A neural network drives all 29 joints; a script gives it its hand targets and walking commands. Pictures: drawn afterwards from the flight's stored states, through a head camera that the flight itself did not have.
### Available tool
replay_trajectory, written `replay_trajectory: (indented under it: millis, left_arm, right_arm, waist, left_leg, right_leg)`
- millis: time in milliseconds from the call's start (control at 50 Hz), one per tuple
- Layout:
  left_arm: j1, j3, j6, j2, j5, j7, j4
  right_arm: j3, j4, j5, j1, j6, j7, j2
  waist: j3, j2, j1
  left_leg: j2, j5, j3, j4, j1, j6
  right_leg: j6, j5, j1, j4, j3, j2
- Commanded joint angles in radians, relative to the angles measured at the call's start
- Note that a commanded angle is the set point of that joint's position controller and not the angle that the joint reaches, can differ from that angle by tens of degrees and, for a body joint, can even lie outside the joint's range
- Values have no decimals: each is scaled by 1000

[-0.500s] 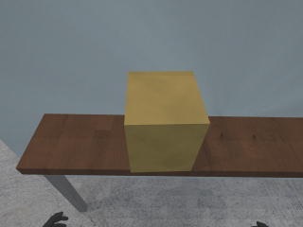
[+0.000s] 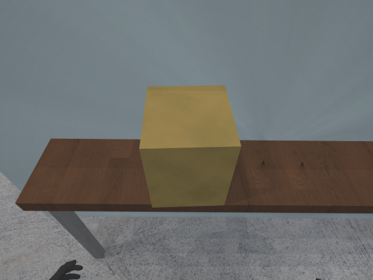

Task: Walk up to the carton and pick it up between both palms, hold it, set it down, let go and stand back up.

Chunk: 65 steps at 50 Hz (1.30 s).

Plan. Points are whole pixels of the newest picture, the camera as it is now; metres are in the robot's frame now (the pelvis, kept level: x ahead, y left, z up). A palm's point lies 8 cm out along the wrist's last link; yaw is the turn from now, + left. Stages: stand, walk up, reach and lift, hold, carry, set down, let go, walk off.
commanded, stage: walk up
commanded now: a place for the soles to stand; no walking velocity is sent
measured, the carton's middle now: (187, 148) +0.46 +0.01 +0.01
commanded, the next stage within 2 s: reach and lift in 1.20 s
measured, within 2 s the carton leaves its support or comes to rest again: neither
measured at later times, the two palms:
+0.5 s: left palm out of the picture +0.15 +0.30 -0.08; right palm out of the picture +0.13 -0.29 -0.08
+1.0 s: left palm out of the picture +0.14 +0.30 -0.08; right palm out of the picture +0.11 -0.29 -0.08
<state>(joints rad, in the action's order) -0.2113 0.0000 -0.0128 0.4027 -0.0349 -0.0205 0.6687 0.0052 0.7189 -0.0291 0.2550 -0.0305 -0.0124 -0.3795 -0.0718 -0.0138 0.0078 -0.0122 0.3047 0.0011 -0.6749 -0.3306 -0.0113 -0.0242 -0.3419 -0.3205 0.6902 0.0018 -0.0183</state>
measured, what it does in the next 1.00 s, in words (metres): stands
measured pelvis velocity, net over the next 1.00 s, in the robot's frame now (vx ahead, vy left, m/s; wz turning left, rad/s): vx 0.01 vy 0.01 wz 0.00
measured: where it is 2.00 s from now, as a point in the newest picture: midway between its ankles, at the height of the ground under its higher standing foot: outside the picture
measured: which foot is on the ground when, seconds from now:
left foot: down 0.00-1.00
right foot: down 0.00-1.00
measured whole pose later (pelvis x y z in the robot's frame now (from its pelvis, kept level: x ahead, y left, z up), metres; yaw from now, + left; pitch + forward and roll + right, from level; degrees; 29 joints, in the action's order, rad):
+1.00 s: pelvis +0.01 +0.01 +0.00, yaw +0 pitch -3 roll +0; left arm -0.22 0.00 -0.03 0.40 -0.03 -0.02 0.67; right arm 0.01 0.72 -0.03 0.26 -0.05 -0.01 -0.38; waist -0.05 -0.02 0.01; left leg -0.01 0.33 0.00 -0.70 -0.32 -0.01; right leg -0.03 -0.35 -0.30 0.69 0.00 -0.01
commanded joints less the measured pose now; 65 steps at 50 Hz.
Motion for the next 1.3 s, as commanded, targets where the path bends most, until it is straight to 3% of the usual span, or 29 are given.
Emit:
replay_trajectory:
  millis: [0, 40, 60, 120, 160, 220, 260, 300, 360, 420, 500, 580, 620, 660, 700, 720, 760, 800, 840, 880, 920, 940, 960, 1000, 1060, 1120, 1180, 1200, 1280]
  left_arm:
    - [-45, -108, -51, 250, 4, 3, -3]
    - [-7, -89, -45, 229, 6, 3, -3]
    - [-4, -86, -45, 197, 11, 6, -16]
    - [-10, -79, -44, 170, 21, 9, -21]
    - [-24, -78, -46, 172, 21, 8, -15]
    - [-41, -90, -52, 215, 15, 13, -10]
    - [-62, -90, -53, 225, 17, 16, -3]
    - [-48, -88, -49, 228, 19, 17, -10]
    - [11, -82, -42, 196, 24, 15, -28]
    - [4, -77, -34, 164, 22, 13, -12]
    - [-40, -83, -44, 194, 12, 8, 0]
    - [-48, -91, -53, 236, 14, 10, 2]
    - [0, -87, -44, 224, 11, 8, -9]
    - [38, -77, -36, 188, 13, 3, -20]
    - [15, -76, -31, 157, 17, 5, -12]
    - [-9, -81, -32, 170, 14, 6, 2]
    - [-39, -84, -44, 175, 5, 2, 5]
    - [-64, -92, -54, 219, 3, 0, 13]
    - [-59, -99, -53, 252, 7, 7, 15]
    - [0, -93, -48, 247, 6, 5, -2]
    - [33, -83, -40, 198, 12, 3, -10]
    - [36, -77, -37, 168, 16, -1, -10]
    - [-2, -77, -35, 159, 19, 2, -4]
    - [-20, -78, -40, 167, 15, 3, 6]
    - [-49, -88, -58, 202, 7, 4, 4]
    - [-36, -93, -62, 238, 11, 13, 10]
    - [-11, -84, -53, 222, 14, 10, -6]
    - [323, -42, 143, 68, 22, 52, -88]
    - [269, -67, 268, 42, -3, 60, -213]
  right_arm:
    - [72, -32, 9, 17, -41, 13, -206]
    - [78, -21, 6, 45, -54, 12, -206]
    - [85, -26, 8, 51, -60, 13, -229]
    - [93, -28, 18, 62, -69, 20, -265]
    - [86, -29, 19, 15, -64, 21, -250]
    - [79, -53, 27, -3, -51, 21, -217]
    - [69, -51, 32, -11, -48, 22, -185]
    - [69, -41, 29, 21, -51, 26, -182]
    - [87, -23, 21, 73, -63, 27, -231]
    - [90, -25, 26, 33, -59, 25, -267]
    - [81, -34, 24, -19, -49, 26, -237]
    - [67, -36, 22, -21, -42, 21, -191]
    - [72, -26, 16, 24, -47, 18, -214]
    - [90, -16, 8, 63, -58, 20, -254]
    - [99, -16, 7, 38, -63, 19, -299]
    - [99, -12, 9, 21, -59, 18, -300]
    - [93, -23, 12, -8, -52, 15, -279]
    - [81, -37, 17, -23, -49, 12, -236]
    - [72, -31, 16, -18, -44, 15, -198]
    - [77, -20, 11, 35, -50, 17, -205]
    - [94, -6, 7, 81, -62, 15, -236]
    - [102, -12, 1, 66, -70, 17, -279]
    - [103, -14, 5, 48, -73, 16, -293]
    - [97, -23, 9, 16, -64, 16, -284]
    - [79, -34, 18, -15, -60, 15, -228]
    - [65, -36, 24, -21, -52, 17, -187]
    - [78, -24, 18, 37, -58, 19, -209]
    - [204, 230, -92, -269, -252, -8, -19]
    - [218, 209, -84, -193, -282, -60, -100]
  waist:
    - [98, -61, -12]
    - [126, -35, 12]
    - [153, -9, 9]
    - [214, 35, 6]
    - [216, 65, -14]
    - [229, -20, -21]
    - [216, -46, -29]
    - [205, -51, -11]
    - [220, 18, 21]
    - [183, 102, 6]
    - [181, 54, -16]
    - [158, -37, -14]
    - [136, -51, 5]
    - [109, 4, 32]
    - [66, 143, 7]
    - [61, 86, -1]
    - [72, 85, -23]
    - [103, 12, -20]
    - [99, -35, -17]
    - [83, -64, 18]
    - [91, 23, 44]
    - [91, 102, 28]
    - [91, 159, 5]
    - [90, 97, -11]
    - [136, 18, -28]
    - [144, -37, -12]
    - [133, -41, 15]
    - [36, 28, 25]
    - [37, -8, 46]
  left_leg:
    - [13, 158, -2, -11, -115, -28]
    - [1, 77, -39, 91, 45, -47]
    - [-40, -45, -113, 121, 100, -65]
    - [-176, -342, -260, 91, 184, -148]
    - [-170, -366, -207, 66, 163, -142]
    - [-51, -280, -68, -40, 29, -74]
    - [-18, -170, -22, -62, -17, -49]
    - [-25, -182, -22, -34, 8, -48]
    - [-96, -336, -147, 45, 170, -101]
    - [-223, -334, -289, 115, 187, -193]
    - [-138, -224, -174, 66, 60, -117]
    - [4, -18, -14, -67, -31, -49]
    - [-4, 3, -37, 19, 34, -57]
    - [-97, 24, -207, 136, 121, -112]
    - [-248, 91, -389, 265, 110, -195]
    - [-258, 44, -397, 250, 75, -215]
    - [-199, 39, -289, 203, 4, -160]
    - [-65, 5, -134, 65, -78, -71]
    - [16, 75, -37, -34, -90, -37]
    - [3, 93, -23, 15, 0, -44]
    - [-69, 52, -162, 167, 136, -78]
    - [-171, 43, -334, 241, 148, -130]
    - [-239, 54, -416, 272, 156, -178]
    - [-232, -50, -344, 218, 118, -193]
    - [-102, -171, -161, 78, -8, -87]
    - [2, -36, -18, -47, -55, -34]
    - [-29, -98, -58, 44, 64, -50]
    - [-27, 68, 28, 123, -24, 33]
    - [-23, 84, 33, 117, 42, 12]
  right_leg:
    - [-183, -78, 120, -273, -377, 262]
    - [-135, 86, 30, -184, -277, 205]
    - [-91, 163, 9, -124, -173, 146]
    - [-28, 234, -6, 3, -66, 58]
    - [-43, 177, 37, -35, -71, 69]
    - [-108, 314, 164, -101, -181, 141]
    - [-151, 395, 201, -109, -252, 199]
    - [-157, 486, 183, -76, -224, 203]
    - [-79, 368, 30, 8, -107, 109]
    - [-21, 47, -47, 34, -33, 37]
    - [-55, 142, 94, -87, -90, 77]
    - [-171, 183, 129, -173, -299, 228]
    - [-152, 140, 42, -153, -241, 204]
    - [-67, 43, -95, -53, -127, 84]
    - [-13, -127, -144, 44, -5, 12]
    - [-21, -163, -106, 25, -22, 21]
    - [-43, -128, 3, -91, -43, 33]
    - [-86, -37, 98, -191, -202, 107]
    - [-161, -60, 99, -256, -348, 229]
    - [-154, 4, 10, -224, -296, 234]
    - [-77, 42, -102, -109, -168, 130]
    - [-24, 37, -146, 9, -69, 36]
    - [-12, -84, -161, 34, -21, 15]
    - [-23, -123, -88, -43, -21, 29]
    - [-75, 87, 118, -165, -157, 100]
    - [-172, 269, 158, -178, -295, 228]
    - [-133, 307, 62, -115, -217, 191]
    - [-23, 7, -119, -105, 57, 5]
    - [-46, -8, -106, -100, 60, 2]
